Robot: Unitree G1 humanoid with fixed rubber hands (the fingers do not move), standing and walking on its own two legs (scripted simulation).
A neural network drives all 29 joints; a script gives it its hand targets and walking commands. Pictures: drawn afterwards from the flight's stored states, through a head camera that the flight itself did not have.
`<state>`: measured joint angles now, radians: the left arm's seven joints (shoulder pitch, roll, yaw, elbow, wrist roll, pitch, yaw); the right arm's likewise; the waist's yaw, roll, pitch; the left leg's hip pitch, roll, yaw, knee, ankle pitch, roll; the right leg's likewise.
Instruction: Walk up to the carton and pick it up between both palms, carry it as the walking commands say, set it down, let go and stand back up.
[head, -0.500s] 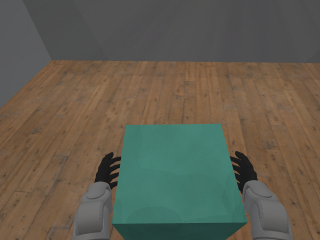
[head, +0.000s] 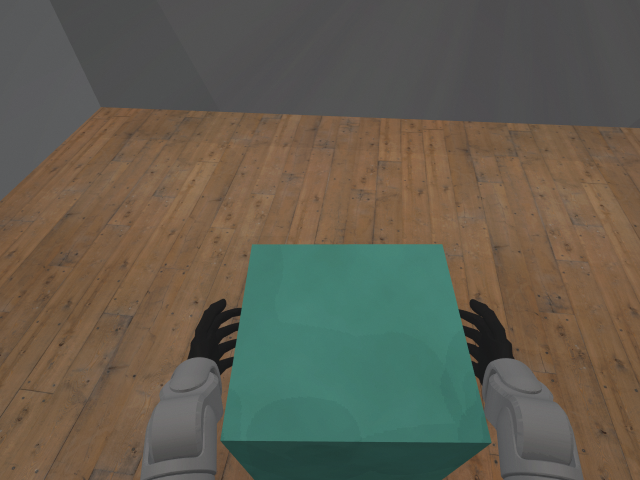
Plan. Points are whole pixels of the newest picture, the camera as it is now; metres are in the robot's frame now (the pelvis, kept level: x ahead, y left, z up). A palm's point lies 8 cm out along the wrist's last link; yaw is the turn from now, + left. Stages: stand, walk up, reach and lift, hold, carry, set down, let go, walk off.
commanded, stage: carry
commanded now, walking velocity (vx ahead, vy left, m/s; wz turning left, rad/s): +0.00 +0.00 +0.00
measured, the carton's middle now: (345, 373) +0.30 +0.00 -0.06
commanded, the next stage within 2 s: none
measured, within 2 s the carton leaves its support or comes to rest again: neither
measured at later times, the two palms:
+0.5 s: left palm (195, 301) +0.35 +0.19 +0.05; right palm (458, 301) +0.34 -0.15 +0.05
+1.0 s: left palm (213, 288) +0.38 +0.18 +0.04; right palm (461, 291) +0.37 -0.17 +0.03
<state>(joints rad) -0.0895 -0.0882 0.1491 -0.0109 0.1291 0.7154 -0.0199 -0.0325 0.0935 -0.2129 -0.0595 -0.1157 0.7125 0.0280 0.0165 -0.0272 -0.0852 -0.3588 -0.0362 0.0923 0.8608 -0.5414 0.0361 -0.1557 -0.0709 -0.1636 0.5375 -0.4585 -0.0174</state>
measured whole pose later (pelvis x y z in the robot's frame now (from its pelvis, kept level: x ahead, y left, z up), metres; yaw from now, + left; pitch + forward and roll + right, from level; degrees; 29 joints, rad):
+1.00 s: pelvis +0.11 +0.01 +0.00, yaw +0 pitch +3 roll +1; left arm -0.07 -0.08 0.14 -0.01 0.16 0.73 -0.01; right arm -0.05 0.10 -0.21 -0.02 -0.14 0.72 0.04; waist 0.00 0.00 -0.11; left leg -0.27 -0.01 0.08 0.63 -0.39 0.04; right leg -0.16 -0.05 -0.15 0.59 -0.47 -0.01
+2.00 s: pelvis +0.02 +0.05 +0.01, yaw +0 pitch +0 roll -1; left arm -0.13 -0.08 0.16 0.09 0.18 0.75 -0.03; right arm -0.08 0.11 -0.24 0.05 -0.17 0.75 0.05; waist 0.00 0.01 -0.08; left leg -0.30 -0.04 0.10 0.51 -0.21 0.10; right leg -0.22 -0.07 -0.14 0.52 -0.29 0.02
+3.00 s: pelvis +0.00 +0.04 +0.01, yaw -1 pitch +1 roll -1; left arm -0.09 -0.08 0.14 0.01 0.16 0.78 -0.02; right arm -0.05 0.10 -0.22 -0.01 -0.15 0.79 0.04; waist 0.01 0.02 -0.11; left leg -0.35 -0.02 0.11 0.50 -0.18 0.08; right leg -0.28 -0.05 -0.14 0.53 -0.27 0.00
